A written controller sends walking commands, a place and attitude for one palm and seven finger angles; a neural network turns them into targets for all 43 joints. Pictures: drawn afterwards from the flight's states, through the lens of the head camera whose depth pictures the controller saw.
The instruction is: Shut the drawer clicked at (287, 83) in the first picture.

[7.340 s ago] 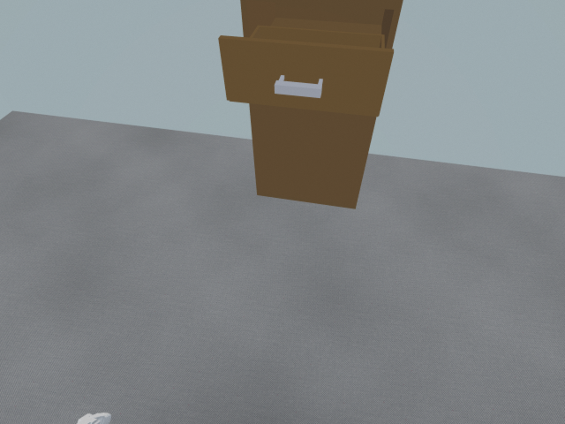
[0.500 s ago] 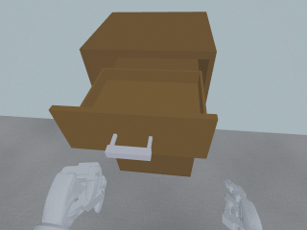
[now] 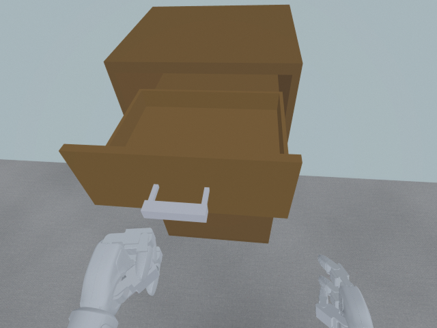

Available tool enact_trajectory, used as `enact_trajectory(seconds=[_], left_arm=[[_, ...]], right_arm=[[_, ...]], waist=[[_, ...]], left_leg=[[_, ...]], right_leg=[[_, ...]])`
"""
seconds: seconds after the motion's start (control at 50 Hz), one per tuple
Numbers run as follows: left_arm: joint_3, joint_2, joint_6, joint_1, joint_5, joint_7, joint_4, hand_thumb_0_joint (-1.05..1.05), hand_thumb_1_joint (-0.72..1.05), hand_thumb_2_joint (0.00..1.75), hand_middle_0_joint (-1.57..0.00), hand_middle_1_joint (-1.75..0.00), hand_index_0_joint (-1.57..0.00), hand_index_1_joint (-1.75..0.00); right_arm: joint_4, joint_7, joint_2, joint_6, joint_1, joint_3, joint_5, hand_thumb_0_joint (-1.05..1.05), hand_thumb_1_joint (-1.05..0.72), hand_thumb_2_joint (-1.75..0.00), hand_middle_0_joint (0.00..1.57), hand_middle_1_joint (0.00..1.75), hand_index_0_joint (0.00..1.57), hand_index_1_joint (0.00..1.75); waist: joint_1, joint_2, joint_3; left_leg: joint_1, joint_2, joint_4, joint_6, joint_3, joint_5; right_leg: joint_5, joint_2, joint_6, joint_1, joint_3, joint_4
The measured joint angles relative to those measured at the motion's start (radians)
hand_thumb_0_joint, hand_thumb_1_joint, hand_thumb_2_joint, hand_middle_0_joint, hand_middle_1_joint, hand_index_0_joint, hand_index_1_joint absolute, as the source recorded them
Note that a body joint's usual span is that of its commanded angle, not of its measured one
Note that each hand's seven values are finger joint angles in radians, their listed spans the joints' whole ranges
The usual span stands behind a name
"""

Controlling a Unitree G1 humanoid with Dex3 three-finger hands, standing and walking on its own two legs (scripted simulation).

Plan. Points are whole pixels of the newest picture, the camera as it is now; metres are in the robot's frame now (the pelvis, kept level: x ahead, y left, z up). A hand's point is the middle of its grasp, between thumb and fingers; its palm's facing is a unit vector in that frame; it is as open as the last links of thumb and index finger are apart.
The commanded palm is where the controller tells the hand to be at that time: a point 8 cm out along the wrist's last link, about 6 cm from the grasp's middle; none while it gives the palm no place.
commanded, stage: bring the fist close to the handle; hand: left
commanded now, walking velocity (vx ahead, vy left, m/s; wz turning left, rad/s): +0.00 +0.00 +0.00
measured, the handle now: (177, 201) +0.34 +0.11 +0.05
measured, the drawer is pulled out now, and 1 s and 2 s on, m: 0.30 0.30 0.24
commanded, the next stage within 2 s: push the drawer shut in 1.10 s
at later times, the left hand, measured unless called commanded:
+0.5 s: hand (177, 256) +0.22 +0.09 +0.07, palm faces -0.06 -1.00 +0.00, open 3.3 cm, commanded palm +0.20 +0.14 +0.07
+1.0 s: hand (187, 249) +0.25 +0.08 +0.05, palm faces -0.05 -1.00 -0.02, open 3.3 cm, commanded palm +0.22 +0.14 +0.05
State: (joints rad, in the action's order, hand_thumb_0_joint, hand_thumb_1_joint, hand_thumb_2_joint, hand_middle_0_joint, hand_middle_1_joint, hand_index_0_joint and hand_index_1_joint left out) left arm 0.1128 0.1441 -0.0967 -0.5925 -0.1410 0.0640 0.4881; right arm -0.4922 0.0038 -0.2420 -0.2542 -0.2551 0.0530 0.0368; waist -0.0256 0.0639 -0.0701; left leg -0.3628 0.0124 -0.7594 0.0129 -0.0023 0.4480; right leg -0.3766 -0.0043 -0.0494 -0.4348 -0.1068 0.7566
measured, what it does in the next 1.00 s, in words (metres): stands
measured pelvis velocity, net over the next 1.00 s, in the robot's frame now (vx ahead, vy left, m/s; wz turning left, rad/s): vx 0.00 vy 0.00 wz -0.01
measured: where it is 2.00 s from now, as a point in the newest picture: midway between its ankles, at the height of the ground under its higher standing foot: outside the picture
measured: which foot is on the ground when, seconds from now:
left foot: down 0.00-1.00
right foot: down 0.00-1.00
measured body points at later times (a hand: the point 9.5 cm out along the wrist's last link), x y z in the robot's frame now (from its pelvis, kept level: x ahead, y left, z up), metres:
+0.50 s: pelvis +0.00 +0.01 -0.01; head +0.03 -0.01 +0.43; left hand +0.22 +0.14 +0.07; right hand +0.18 -0.21 -0.09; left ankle -0.03 +0.11 -0.71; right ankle +0.01 -0.08 -0.71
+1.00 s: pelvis +0.00 +0.00 -0.02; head +0.05 -0.02 +0.42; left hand +0.24 +0.13 +0.05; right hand +0.17 -0.22 -0.11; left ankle -0.03 +0.11 -0.71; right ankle +0.01 -0.08 -0.71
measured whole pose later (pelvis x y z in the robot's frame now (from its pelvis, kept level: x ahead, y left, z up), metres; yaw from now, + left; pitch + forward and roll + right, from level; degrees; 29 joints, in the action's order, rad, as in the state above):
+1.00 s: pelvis +0.00 +0.00 -0.02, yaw -1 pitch +11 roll +0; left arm 0.19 0.08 -0.26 -0.32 -0.06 -0.08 0.14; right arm -0.46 -0.02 -0.24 -0.10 -0.26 0.03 0.01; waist 0.01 0.04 -0.10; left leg -0.59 0.02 -0.92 0.02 0.02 0.51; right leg -0.43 -0.01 -0.05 -0.68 -0.09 0.92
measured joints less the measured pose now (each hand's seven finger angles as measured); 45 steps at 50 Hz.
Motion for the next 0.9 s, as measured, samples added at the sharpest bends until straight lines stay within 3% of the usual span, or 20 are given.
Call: enact_trajectory(seconds=[0.12,0.36,0.72,0.9], left_arm=[[-0.008,-0.011,-0.033,0.032,0.003,-0.014,-0.06,0.02,0.89,0.9,-1.4,-1.6,-1.4,-1.6],[0.04,-0.038,-0.092,0.101,0.038,-0.058,-0.163,0.02,0.9,0.9,-1.4,-1.6,-1.4,-1.6],[0.09,-0.08,-0.145,0.266,0.099,-0.14,-0.343,0.02,0.9,0.9,-1.4,-1.6,-1.4,-1.6],[0.076,-0.069,-0.162,0.264,0.09,-0.155,-0.346,0.02,0.9,0.9,-1.4,-1.6,-1.4,-1.6]], right_arm=[[-0.003,-0.004,-0.002,0.008,-0.011,-0.004,-0.005,0.02,-0.91,-0.9,0.21,0.3,0.2,0.3],[0.012,-0.013,-0.008,0.029,-0.017,-0.012,-0.018,0.02,-0.91,-0.9,0.2,0.3,0.2,0.3],[0.03,-0.029,0.007,0.113,-0.003,-0.016,-0.033,0.02,-0.91,-0.9,0.21,0.3,0.2,0.3],[0.035,-0.029,0.009,0.147,-0.009,-0.02,-0.028,0.02,-0.91,-0.9,0.2,0.3,0.2,0.3]], waist=[[0.012,-0.006,-0.006],[0.027,-0.011,-0.005],[0.037,-0.022,-0.025],[0.039,-0.021,-0.033]], left_leg=[[-0.024,-0.001,-0.015,0.0,0.004,0.008],[-0.098,0.005,-0.066,0.007,0.012,0.028],[-0.22,0.009,-0.155,0.01,0.025,0.062],[-0.228,0.004,-0.159,0.008,0.028,0.067]], right_leg=[[-0.006,0.001,0.0,-0.026,0.003,0.015],[-0.023,-0.008,0.006,-0.102,0.012,0.068],[-0.055,-0.015,0.007,-0.231,0.023,0.162],[-0.058,-0.009,0.005,-0.242,0.026,0.166]])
